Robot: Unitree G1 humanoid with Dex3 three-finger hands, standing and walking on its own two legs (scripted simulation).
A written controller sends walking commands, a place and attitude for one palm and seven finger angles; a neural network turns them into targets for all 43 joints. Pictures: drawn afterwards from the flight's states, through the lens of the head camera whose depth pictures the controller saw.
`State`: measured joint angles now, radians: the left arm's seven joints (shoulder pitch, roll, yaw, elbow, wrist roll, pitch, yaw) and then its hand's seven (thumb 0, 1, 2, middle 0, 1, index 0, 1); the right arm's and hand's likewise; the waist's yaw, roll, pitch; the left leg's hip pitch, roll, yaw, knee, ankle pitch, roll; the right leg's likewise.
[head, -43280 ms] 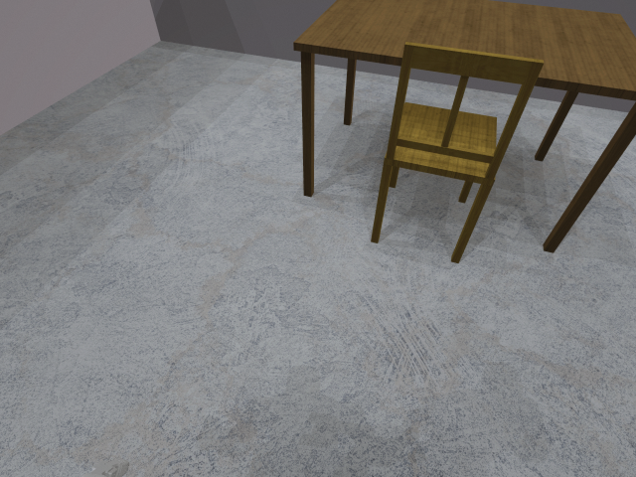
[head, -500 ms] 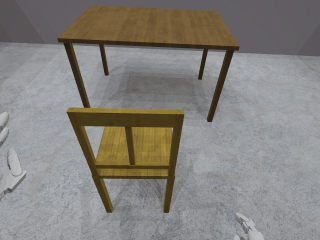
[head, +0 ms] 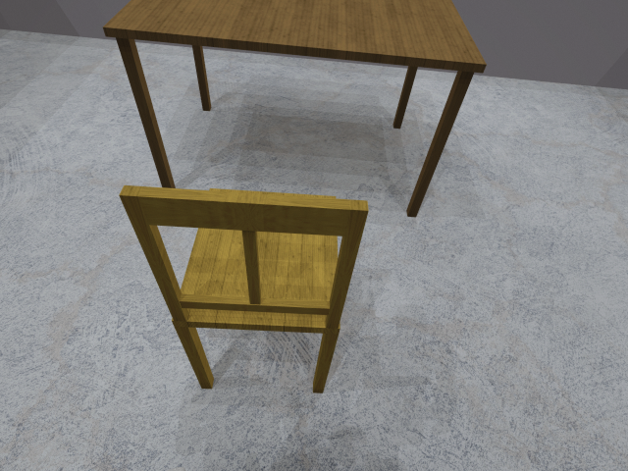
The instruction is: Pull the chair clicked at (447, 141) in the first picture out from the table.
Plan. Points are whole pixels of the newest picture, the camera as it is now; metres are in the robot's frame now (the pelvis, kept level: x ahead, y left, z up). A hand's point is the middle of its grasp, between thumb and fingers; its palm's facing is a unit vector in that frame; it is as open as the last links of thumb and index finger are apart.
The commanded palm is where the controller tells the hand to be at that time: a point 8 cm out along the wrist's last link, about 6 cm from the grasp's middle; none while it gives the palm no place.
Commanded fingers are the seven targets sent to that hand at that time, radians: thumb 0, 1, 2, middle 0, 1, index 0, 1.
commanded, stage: let the arm hang, fingers relaxed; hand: left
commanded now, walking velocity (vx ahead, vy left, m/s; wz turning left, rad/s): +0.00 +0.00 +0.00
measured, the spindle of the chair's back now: (252, 268) +0.47 +0.13 -0.12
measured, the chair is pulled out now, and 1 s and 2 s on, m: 0.63 0.63 0.63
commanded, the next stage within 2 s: look to check the result in 0.80 s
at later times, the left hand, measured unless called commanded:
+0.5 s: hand out of the picture -0.03 +0.17 -0.16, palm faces +0.01 -0.98 -0.22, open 7.4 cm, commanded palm none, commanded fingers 0.00 0.90 0.90 -0.20 -0.30 -0.20 -0.30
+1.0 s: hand out of the picture -0.01 +0.14 -0.17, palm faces +0.03 -0.98 -0.19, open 7.4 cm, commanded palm none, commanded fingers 0.00 0.90 0.90 -0.20 -0.30 -0.20 -0.30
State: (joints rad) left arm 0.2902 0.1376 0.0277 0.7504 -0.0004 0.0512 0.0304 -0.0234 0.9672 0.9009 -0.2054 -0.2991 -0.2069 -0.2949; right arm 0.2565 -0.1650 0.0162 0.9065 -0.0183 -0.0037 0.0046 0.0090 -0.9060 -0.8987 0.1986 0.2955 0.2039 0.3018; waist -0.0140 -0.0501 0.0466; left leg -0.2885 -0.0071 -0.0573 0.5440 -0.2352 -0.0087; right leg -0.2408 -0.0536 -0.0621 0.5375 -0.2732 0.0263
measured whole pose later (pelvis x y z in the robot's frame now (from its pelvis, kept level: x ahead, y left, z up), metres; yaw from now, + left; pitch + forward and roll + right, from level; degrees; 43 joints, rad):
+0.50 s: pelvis -0.01 -0.01 +0.00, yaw -1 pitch -2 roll +0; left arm 0.36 0.16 -0.01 1.05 0.01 0.02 0.03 0.01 0.91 0.90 -0.20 -0.30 -0.20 -0.29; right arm 0.36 -0.14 0.00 1.06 -0.01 0.01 -0.02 0.00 -0.91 -0.90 0.20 0.30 0.20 0.30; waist 0.00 0.03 0.04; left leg -0.25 0.02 -0.05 0.48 -0.20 -0.03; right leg -0.22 -0.03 -0.06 0.49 -0.24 0.00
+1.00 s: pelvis +0.00 -0.02 +0.00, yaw -1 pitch -1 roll +0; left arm 0.31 0.13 0.00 1.05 0.01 0.02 0.03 0.01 0.91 0.90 -0.20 -0.30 -0.20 -0.29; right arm 0.35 -0.11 -0.01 1.07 -0.01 0.00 -0.03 0.00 -0.91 -0.90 0.20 0.30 0.20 0.30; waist 0.00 0.02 0.06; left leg -0.26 0.03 -0.06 0.48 -0.20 -0.04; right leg -0.23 -0.01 -0.07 0.49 -0.24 -0.02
